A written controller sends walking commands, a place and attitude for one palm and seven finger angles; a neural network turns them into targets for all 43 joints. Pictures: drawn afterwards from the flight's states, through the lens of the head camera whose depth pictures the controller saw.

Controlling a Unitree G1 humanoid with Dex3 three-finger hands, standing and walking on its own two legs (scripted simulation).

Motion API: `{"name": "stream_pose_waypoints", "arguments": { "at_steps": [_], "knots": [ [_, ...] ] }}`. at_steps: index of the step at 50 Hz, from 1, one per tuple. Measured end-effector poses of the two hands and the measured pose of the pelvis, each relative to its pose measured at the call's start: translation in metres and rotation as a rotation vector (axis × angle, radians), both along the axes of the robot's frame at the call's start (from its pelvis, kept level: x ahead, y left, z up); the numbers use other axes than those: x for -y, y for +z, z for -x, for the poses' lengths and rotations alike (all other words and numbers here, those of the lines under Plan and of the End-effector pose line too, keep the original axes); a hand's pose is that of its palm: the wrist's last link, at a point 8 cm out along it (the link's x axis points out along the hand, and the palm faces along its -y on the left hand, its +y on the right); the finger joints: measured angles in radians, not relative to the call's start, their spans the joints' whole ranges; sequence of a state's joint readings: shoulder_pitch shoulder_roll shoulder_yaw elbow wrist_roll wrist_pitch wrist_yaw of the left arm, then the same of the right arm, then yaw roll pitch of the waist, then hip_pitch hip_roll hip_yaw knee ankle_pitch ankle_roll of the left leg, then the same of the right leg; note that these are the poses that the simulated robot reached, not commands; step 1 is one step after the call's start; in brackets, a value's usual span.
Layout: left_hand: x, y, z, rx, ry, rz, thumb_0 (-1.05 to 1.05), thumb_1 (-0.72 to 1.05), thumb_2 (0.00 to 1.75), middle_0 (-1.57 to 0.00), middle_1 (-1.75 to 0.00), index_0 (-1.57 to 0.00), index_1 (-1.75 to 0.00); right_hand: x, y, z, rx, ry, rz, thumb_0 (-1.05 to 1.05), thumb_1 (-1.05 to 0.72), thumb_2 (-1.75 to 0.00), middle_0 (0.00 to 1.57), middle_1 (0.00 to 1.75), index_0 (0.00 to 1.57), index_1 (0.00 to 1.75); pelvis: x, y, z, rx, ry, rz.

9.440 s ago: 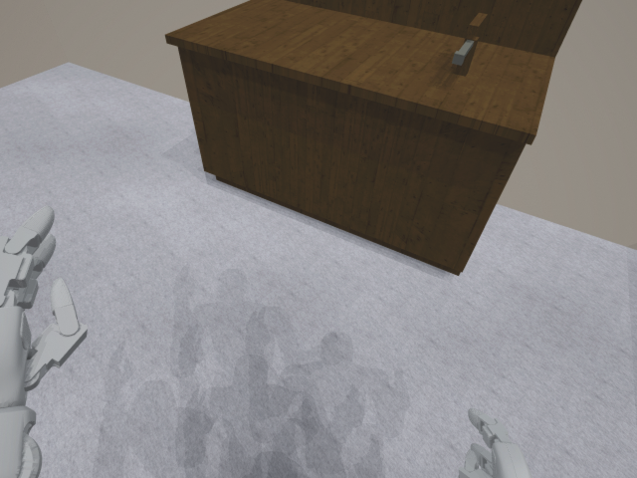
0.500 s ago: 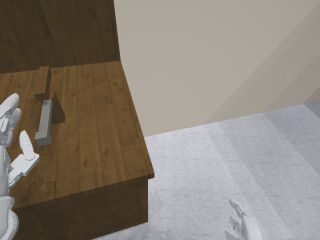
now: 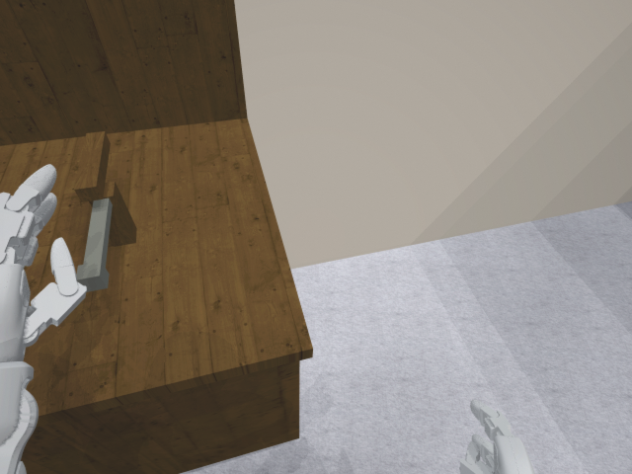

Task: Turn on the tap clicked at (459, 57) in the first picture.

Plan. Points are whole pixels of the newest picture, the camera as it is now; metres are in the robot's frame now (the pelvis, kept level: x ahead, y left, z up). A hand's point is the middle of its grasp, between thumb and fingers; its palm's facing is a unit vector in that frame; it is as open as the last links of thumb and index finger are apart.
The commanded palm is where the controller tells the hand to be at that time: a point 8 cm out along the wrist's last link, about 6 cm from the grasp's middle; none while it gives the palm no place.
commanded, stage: look again from close up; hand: left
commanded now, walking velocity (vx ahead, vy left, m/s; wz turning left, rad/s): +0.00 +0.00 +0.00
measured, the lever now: (93, 276) +0.32 +0.33 +0.06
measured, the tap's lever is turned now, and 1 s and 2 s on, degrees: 0 0 0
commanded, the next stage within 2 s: shuffle to correct the standing spot in 0.26 s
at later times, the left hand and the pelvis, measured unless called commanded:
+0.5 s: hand (101, 271) +0.26 +0.25 +0.16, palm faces +0.33 -0.84 -0.43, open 7.4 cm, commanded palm +0.19 +0.28 +0.18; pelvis +0.02 +0.01 +0.00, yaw -3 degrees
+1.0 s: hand (78, 353) +0.18 +0.23 +0.16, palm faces +0.28 -0.85 -0.45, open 7.4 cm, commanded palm +0.13 +0.27 +0.18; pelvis -0.05 +0.00 +0.00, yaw -3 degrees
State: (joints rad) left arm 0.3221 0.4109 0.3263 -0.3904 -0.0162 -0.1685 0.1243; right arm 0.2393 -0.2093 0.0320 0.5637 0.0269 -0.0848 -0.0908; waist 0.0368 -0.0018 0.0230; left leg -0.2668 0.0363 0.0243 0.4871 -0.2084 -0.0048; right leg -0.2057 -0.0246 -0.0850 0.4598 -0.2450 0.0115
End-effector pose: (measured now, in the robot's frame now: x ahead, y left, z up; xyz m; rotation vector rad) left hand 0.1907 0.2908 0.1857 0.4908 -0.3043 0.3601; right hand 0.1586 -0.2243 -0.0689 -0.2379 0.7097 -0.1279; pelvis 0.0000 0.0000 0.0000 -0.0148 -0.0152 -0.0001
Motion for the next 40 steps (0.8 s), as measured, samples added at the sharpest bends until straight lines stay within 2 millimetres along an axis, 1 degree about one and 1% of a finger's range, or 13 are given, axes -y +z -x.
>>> {"name": "stream_pose_waypoints", "arguments": {
  "at_steps": [3, 5, 8, 10, 12, 14, 16, 18, 22, 26, 32, 36, 40],
  "knots": [
    [-0.017, 0.021, -0.013, 0.107, 0.043, -0.052, 0.02, 0.89, 0.9, -0.22, -0.3, -0.22, -0.31, -0.002, -0.006, 0.001, -0.006, 0.057, -0.019, 0.01, -0.91, -0.9, 0.2, 0.3, 0.2, 0.29, 0.005, -0.003, 0.005, -0.002, -0.005, 0.003],
    [-0.016, 0.025, -0.016, 0.13, 0.041, -0.043, 0.02, 0.89, 0.9, -0.21, -0.3, -0.21, -0.31, -0.001, -0.008, 0.003, -0.006, 0.063, -0.041, 0.01, -0.91, -0.9, 0.2, 0.3, 0.2, 0.3, 0.005, -0.003, 0.004, -0.009, -0.022, 0.004],
    [0.004, 0.014, -0.018, 0.081, -0.029, -0.019, 0.02, 0.9, 0.9, -0.2, -0.3, -0.21, -0.31, 0.002, -0.008, 0.006, -0.009, 0.037, -0.052, 0.01, -0.91, -0.9, 0.2, 0.3, 0.2, 0.3, 0.001, -0.002, -0.002, -0.014, -0.045, 0.0],
    [0.016, 0.001, -0.019, 0.014, -0.082, 0.001, 0.01, 0.9, 0.9, -0.2, -0.3, -0.2, -0.31, 0.004, -0.008, 0.008, -0.022, 0.014, -0.041, 0.01, -0.91, -0.9, 0.2, 0.3, 0.2, 0.3, -0.001, -0.001, -0.006, -0.014, -0.054, -0.003],
    [0.022, -0.014, -0.022, -0.056, -0.113, 0.02, 0.01, 0.9, 0.9, -0.21, -0.3, -0.21, -0.31, 0.006, -0.009, 0.009, -0.04, -0.004, -0.027, 0.01, -0.91, -0.9, 0.2, 0.3, 0.2, 0.3, -0.003, 0.0, -0.01, -0.015, -0.057, -0.004],
    [0.021, -0.024, -0.025, -0.112, -0.115, 0.028, 0.01, 0.89, 0.9, -0.21, -0.3, -0.21, -0.31, 0.008, -0.009, 0.009, -0.059, -0.016, -0.013, 0.01, -0.91, -0.9, 0.2, 0.3, 0.2, 0.3, -0.005, 0.0, -0.013, -0.014, -0.057, -0.004],
    [0.014, -0.029, -0.029, -0.141, -0.098, 0.024, 0.01, 0.89, 0.9, -0.21, -0.3, -0.21, -0.31, 0.008, -0.009, 0.006, -0.073, -0.02, -0.002, 0.01, -0.91, -0.9, 0.2, 0.3, 0.2, 0.3, -0.006, 0.001, -0.015, -0.014, -0.054, -0.004],
    [0.007, -0.028, -0.032, -0.142, -0.074, 0.017, 0.02, 0.89, 0.9, -0.22, -0.3, -0.22, -0.31, 0.006, -0.009, 0.002, -0.077, -0.017, 0.003, 0.01, -0.91, -0.9, 0.2, 0.3, 0.2, 0.3, -0.008, 0.001, -0.017, -0.013, -0.051, -0.002],
    [0.0, -0.015, -0.033, -0.094, -0.05, -0.001, 0.02, 0.89, 0.9, -0.22, -0.3, -0.22, -0.31, 0.0, -0.005, -0.012, -0.059, 0.002, 0.006, 0.01, -0.91, -0.9, 0.2, 0.3, 0.2, 0.3, -0.01, 0.002, -0.019, -0.016, -0.047, 0.001],
    [0.001, -0.005, -0.031, -0.055, -0.06, -0.008, 0.02, 0.89, 0.9, -0.21, -0.3, -0.21, -0.31, -0.009, 0.002, -0.028, -0.021, 0.023, -0.002, 0.01, -0.91, -0.9, 0.2, 0.3, 0.2, 0.3, -0.012, 0.003, -0.019, -0.026, -0.05, 0.002],
    [0.003, -0.009, -0.021, -0.084, -0.067, 0.007, 0.01, 0.89, 0.9, -0.21, -0.3, -0.21, -0.31, -0.021, 0.01, -0.041, 0.026, 0.05, -0.023, 0.01, -0.91, -0.9, 0.2, 0.3, 0.2, 0.3, -0.011, 0.004, -0.01, -0.038, -0.057, 0.004],
    [0.006, -0.012, -0.01, -0.099, -0.073, 0.014, 0.02, 0.89, 0.9, -0.21, -0.3, -0.21, -0.31, -0.023, 0.012, -0.036, 0.034, 0.064, -0.03, 0.01, -0.91, -0.9, 0.2, 0.3, 0.2, 0.3, -0.008, 0.004, 0.001, -0.04, -0.059, 0.006],
    [0.012, -0.009, 0.006, -0.089, -0.089, 0.007, 0.02, 0.89, 0.9, -0.21, -0.3, -0.21, -0.31, -0.02, 0.01, -0.019, 0.02, 0.066, -0.028, 0.01, -0.91, -0.9, 0.2, 0.3, 0.2, 0.3, -0.004, 0.003, 0.016, -0.04, -0.058, 0.013]
  ]
}}
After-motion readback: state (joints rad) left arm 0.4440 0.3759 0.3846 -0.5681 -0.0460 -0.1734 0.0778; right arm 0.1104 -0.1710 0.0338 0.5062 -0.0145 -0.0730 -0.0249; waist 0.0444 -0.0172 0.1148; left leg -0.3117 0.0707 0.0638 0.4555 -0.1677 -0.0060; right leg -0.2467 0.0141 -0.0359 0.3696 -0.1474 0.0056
